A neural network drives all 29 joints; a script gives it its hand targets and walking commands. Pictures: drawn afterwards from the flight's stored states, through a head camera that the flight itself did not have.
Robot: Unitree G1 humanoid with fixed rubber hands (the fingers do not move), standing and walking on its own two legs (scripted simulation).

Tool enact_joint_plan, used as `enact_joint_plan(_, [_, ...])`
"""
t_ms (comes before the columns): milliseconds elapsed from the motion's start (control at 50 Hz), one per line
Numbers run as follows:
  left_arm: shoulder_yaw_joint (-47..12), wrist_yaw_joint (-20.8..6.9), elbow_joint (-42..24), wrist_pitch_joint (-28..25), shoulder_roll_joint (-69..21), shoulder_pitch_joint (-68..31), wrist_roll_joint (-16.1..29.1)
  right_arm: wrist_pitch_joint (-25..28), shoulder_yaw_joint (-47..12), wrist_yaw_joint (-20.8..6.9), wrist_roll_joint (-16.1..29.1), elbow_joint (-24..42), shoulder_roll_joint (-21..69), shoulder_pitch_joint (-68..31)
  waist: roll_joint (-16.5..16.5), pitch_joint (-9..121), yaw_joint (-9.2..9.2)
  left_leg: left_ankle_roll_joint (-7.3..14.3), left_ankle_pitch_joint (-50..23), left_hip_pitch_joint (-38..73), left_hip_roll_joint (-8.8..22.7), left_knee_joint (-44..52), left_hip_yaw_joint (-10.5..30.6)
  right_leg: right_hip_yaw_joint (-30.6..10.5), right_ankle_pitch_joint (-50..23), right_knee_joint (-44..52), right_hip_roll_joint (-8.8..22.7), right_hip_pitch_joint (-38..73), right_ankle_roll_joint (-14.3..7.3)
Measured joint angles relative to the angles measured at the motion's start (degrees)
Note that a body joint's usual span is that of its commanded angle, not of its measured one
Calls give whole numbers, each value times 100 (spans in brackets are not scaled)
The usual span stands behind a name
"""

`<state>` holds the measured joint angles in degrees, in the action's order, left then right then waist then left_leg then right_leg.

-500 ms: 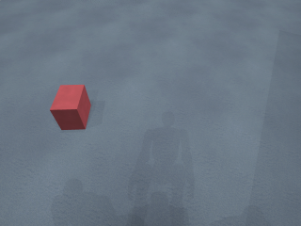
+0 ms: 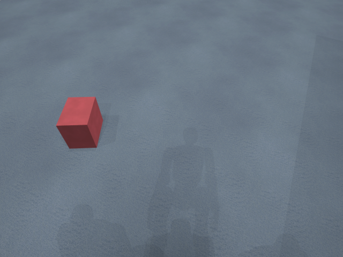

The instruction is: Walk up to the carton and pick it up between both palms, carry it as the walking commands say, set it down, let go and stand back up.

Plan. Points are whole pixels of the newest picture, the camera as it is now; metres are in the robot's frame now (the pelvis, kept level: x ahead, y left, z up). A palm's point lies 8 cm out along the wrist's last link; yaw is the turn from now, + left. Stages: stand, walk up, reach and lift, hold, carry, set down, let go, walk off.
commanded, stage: stand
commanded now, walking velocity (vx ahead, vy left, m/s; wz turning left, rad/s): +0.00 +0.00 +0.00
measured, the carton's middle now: (82, 122) +1.10 +0.65 -0.65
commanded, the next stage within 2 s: walk up in 0.78 s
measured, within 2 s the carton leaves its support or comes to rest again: neither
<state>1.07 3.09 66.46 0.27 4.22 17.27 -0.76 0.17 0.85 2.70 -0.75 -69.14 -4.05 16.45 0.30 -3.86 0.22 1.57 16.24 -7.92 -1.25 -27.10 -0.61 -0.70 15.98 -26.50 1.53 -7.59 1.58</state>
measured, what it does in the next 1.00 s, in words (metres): stands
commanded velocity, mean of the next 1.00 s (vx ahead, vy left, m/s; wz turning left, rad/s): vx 0.01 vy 0.01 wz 0.02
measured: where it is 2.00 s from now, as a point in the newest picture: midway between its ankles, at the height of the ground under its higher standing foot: (128, 242)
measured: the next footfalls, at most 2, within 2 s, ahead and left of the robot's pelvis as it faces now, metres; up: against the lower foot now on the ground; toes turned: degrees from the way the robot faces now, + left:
left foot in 1.26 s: +0.11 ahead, +0.23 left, +0.00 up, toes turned +17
right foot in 1.66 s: +0.37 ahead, +0.07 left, +0.00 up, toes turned +10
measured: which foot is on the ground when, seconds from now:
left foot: down 0.00-1.00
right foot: down 0.00-1.00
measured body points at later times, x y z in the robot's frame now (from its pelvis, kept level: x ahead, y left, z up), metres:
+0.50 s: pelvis +0.00 +0.00 +0.00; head +0.01 +0.00 +0.45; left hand -0.03 +0.19 -0.17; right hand -0.02 -0.19 -0.17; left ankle -0.01 +0.10 -0.74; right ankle -0.02 -0.14 -0.74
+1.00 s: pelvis +0.00 +0.01 +0.00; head +0.01 +0.01 +0.45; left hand -0.03 +0.20 -0.17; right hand -0.02 -0.19 -0.17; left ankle -0.01 +0.10 -0.74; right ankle -0.01 -0.14 -0.74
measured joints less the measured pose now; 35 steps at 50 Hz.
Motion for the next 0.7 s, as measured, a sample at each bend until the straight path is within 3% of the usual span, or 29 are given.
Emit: enact_joint_plan(700, [35, -12, 104, 38, -28, 14, 38, 60, -24, -11, 7, 98, -40, 44, -30, 93, -13, 45, -39, -28, -46, 87, -9, -9, -45, 98, 47, -20, 51])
